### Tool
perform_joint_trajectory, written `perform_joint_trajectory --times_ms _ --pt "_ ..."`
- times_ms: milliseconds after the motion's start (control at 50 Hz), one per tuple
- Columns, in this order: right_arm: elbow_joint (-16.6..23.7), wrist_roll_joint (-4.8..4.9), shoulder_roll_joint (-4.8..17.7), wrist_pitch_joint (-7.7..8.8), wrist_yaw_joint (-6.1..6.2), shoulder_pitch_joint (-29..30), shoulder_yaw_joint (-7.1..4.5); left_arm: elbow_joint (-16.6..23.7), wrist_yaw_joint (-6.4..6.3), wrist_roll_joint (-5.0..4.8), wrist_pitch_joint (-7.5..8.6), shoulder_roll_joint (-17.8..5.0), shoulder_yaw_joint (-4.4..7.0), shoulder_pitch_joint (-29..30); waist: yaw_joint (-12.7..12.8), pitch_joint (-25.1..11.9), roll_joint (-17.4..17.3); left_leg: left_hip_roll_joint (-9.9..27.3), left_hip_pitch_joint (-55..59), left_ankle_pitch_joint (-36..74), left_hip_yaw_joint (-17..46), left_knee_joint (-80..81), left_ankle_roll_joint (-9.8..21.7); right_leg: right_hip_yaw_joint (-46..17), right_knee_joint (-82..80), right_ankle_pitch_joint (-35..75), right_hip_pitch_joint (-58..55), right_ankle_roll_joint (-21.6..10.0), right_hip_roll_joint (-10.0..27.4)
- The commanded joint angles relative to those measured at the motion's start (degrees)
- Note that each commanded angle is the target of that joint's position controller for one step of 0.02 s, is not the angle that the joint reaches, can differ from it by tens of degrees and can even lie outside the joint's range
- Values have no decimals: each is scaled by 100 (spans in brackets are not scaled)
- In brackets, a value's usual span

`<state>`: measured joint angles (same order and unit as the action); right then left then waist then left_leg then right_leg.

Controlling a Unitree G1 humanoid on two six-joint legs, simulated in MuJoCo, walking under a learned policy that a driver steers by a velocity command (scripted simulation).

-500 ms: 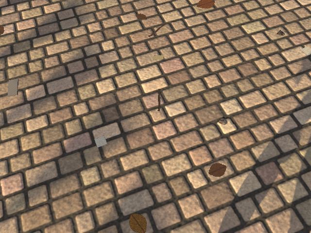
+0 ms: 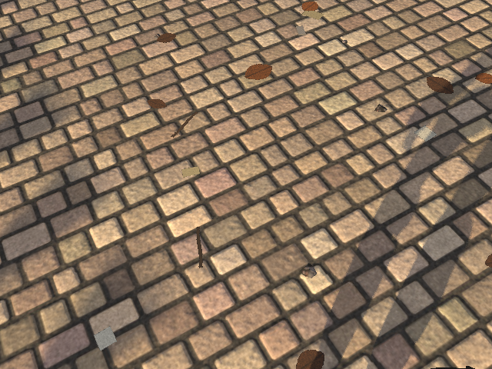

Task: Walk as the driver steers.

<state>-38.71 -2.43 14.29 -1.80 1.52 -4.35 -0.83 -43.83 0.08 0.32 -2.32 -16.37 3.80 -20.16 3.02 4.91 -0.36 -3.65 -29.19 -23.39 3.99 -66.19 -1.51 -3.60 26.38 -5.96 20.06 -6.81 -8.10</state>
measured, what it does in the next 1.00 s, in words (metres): walks ahead, turning right: left foot, then right foot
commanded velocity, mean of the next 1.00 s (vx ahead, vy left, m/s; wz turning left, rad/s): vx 0.30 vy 0.00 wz -0.51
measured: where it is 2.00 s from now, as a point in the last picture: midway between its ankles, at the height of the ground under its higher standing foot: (342, 217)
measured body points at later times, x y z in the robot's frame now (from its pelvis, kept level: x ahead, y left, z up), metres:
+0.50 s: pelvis +0.07 +0.07 +0.01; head +0.12 +0.09 +0.46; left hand +0.32 +0.29 -0.11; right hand +0.08 -0.25 -0.06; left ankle +0.12 +0.15 -0.73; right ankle +0.01 -0.03 -0.65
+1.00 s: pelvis +0.20 -0.06 +0.00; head +0.21 -0.07 +0.45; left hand +0.48 +0.05 -0.08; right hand +0.02 -0.26 -0.13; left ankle +0.16 +0.11 -0.66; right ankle +0.12 -0.14 -0.73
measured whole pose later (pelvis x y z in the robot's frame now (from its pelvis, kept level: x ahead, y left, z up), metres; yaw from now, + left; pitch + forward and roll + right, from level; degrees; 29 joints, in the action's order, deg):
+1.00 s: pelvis +0.20 -0.06 +0.00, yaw -29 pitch +3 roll +0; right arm -50.9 0.3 15.1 1.9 -1.6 -28.1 -3.4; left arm -40.6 -0.2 3.1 3.9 -13.6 0.6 -6.7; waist -4.2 -0.9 -1.0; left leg 0.8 -20.2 -20.5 1.8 -59.3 6.2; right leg 3.2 27.5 -16.8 13.9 -1.0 0.0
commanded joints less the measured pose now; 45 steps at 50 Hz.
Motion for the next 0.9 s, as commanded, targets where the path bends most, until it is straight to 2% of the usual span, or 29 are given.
perform_joint_trajectory --times_ms 20,120,200,280,320,340,360,380,400,420,440,460,500,520,560,600,660,700,740,760,800,840,860,880,900 --pt "198 56 477 -89 6 -468 -119 441 0 5 58 -906 284 77 -290 -800 227 89 -50 233 38 719 -157 -2038 -952 388 -639 -530 1200" --pt "316 125 620 -49 70 -15 -143 496 -39 22 -69 -1076 414 11 35 -821 693 71 -291 367 249 1581 -234 -2676 -1034 -949 -1018 -341 1094" --pt "330 172 707 97 80 87 -146 547 -15 67 -88 -1156 474 127 110 -836 834 -45 -88 326 365 2139 -94 -3055 -829 -651 -1177 -307 1054" --pt "265 237 829 222 111 -249 -164 646 36 84 -84 -1188 492 502 -75 -843 986 -210 828 280 386 3121 97 -3408 -615 45 -860 -152 973" --pt "159 217 916 280 190 -697 -200 726 41 23 -69 -1120 455 842 -409 -767 903 -91 1950 857 373 4505 159 -3363 -448 -662 -177 237 636" --pt "188 184 1251 294 254 -631 -274 717 27 -17 -39 -812 371 574 -249 -874 136 754 2593 618 1048 5229 323 -2787 134 -2159 350 565 152" --pt "387 125 1782 238 251 -474 -353 821 -11 -72 -17 -526 306 369 -177 -1014 -1068 2393 2902 -87 2769 5657 899 -1233 1713 -2760 1123 854 -632" --pt "395 42 1617 185 212 -212 -320 735 -21 169 4 -1151 430 470 -165 -683 -667 2544 2185 493 2786 5631 1250 -729 2696 -2561 1369 942 -295" --pt "395 62 1249 158 188 -217 -237 720 25 204 -9 -1258 473 560 -115 -593 -563 2336 1979 1275 2163 5359 1299 -604 3201 -2252 1210 947 59" --pt "400 95 1009 147 159 -103 -174 621 85 203 -55 -1166 454 456 -53 -462 -457 1923 1850 1828 1420 5184 1169 -515 3624 -1934 1162 928 157" --pt "445 104 964 138 153 -46 -149 551 155 177 -119 -1066 429 304 6 -486 -612 1646 1906 2207 922 5063 1064 -401 4026 -1736 1182 934 189" --pt "494 85 937 125 166 -57 -135 494 220 124 -166 -1032 404 181 -11 -505 -756 1535 1984 2748 576 4958 1057 -232 4372 -1673 1255 973 235" --pt "469 73 928 125 146 -376 -148 571 277 49 -208 -988 346 416 -172 -549 -722 1512 2316 3446 170 4789 1069 -15 4390 -1576 1434 1049 397" --pt "400 46 983 133 112 -732 -186 650 311 52 -213 -974 311 638 -373 -660 -797 1557 2647 2321 183 4980 1015 43 4212 -1389 1637 1031 539" --pt "287 60 1196 171 61 -1133 -292 808 438 111 -227 -1040 294 1091 -642 -536 -1065 1773 3028 -71 535 5536 926 143 3968 -1243 2103 1027 761" --pt "155 63 1287 279 22 -1459 -362 859 516 129 -195 -963 264 1379 -778 -350 -910 1924 3182 -973 832 5840 905 -8 3696 -1114 2334 981 778" --pt "-129 55 1132 521 -58 -1858 -365 731 482 178 -46 -636 177 1422 -766 -165 -561 2006 3314 -983 953 6033 986 -428 3199 -817 2408 782 617" --pt "-308 89 1046 624 -122 -1990 -361 669 430 201 67 -574 142 1506 -707 -80 -523 1982 3333 -812 903 6095 1087 -495 2738 -766 2358 676 564" --pt "-451 165 1004 654 -179 -2000 -360 711 439 247 152 -554 76 1783 -612 -52 -581 1876 3153 -595 814 6128 1190 27 2041 -733 2076 681 846" --pt "-519 172 962 656 -213 -2076 -351 774 449 243 202 -484 20 2065 -688 -6 -642 1798 2881 -438 763 6138 1235 305 1633 -794 1759 716 918" --pt "-689 114 1028 629 -259 -2291 -380 892 450 179 310 -358 -72 2487 -807 125 -766 1722 2375 -144 728 6073 1352 521 988 -1170 1087 733 813" --pt "-799 123 1190 562 -279 -2285 -447 886 388 136 395 -367 -105 2351 -649 207 -778 1776 1890 65 842 5920 1473 644 445 -1314 320 619 686" --pt "-814 172 1229 534 -282 -2154 -466 798 318 121 453 -385 -105 2003 -416 142 -696 1778 1526 368 846 5714 1462 663 107 -980 -389 537 643" --pt "-803 234 1189 536 -273 -1963 -459 560 214 141 528 -471 -64 1271 0 -109 -428 1608 888 848 627 5145 1350 622 -250 -570 -1666 457 628" --pt "-703 246 1041 612 -292 -1736 -414 200 70 223 604 -818 81 133 549 -802 82 1123 -33 1334 222 3762 1180 123 -227 -901 -3416 353 989"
